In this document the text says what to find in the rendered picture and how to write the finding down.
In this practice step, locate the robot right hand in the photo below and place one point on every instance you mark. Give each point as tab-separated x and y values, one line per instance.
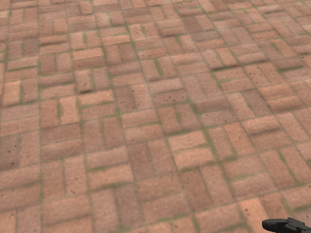
285	225

